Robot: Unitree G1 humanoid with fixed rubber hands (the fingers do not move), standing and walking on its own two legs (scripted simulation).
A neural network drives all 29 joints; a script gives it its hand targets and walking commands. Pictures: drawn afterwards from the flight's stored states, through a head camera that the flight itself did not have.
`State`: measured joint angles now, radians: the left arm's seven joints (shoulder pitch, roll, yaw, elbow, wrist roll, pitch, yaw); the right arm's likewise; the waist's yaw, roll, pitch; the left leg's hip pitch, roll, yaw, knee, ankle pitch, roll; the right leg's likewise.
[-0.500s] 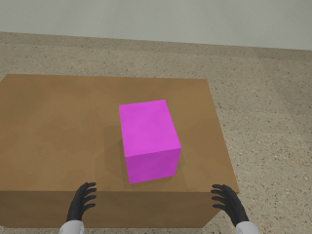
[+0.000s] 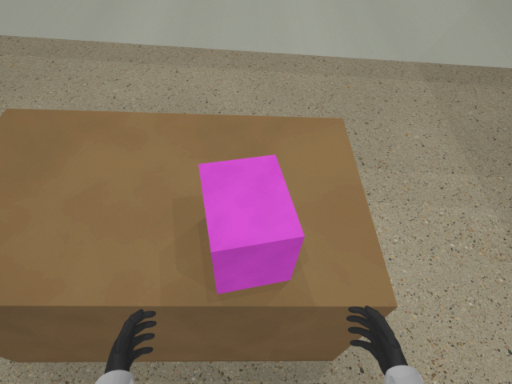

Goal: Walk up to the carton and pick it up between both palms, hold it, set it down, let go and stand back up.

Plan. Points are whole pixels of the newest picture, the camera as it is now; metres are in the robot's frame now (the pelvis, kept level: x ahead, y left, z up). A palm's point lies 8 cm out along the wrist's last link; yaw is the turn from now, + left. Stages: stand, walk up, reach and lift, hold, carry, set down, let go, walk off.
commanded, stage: set down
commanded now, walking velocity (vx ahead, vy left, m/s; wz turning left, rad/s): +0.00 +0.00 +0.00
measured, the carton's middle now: (246, 224) +0.43 +0.03 -0.09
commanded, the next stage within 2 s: let go in 0.10 s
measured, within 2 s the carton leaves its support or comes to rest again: neither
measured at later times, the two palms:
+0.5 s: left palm (113, 371) +0.15 +0.23 -0.08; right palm (398, 374) +0.15 -0.21 -0.08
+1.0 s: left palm out of the picture +0.07 +0.27 -0.11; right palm out of the picture +0.06 -0.23 -0.10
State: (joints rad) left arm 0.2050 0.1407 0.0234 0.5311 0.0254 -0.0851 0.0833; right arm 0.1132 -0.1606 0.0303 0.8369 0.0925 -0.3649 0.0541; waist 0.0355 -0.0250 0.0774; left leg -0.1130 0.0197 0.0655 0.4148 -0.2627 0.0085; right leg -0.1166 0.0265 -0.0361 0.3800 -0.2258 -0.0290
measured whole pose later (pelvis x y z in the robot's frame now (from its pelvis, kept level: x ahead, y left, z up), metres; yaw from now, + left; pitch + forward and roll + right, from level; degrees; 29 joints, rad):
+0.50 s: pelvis -0.01 +0.00 +0.00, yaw +0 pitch -4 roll +0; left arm 0.19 0.21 0.00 0.50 0.01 0.11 0.03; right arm 0.15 -0.16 -0.02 0.74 -0.01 -0.20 0.02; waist 0.02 -0.02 0.10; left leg -0.08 0.01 0.08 0.39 -0.25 0.01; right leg -0.10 0.02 -0.03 0.37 -0.21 -0.02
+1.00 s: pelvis -0.02 +0.02 +0.00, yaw -1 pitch -3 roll -1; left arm 0.30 0.25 -0.02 0.75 0.01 -0.02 0.02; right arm 0.31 -0.26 0.02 0.76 0.00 -0.03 -0.02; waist 0.00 0.00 -0.01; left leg -0.16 0.00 0.09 0.47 -0.27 0.04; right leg -0.16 0.01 -0.01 0.42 -0.21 0.01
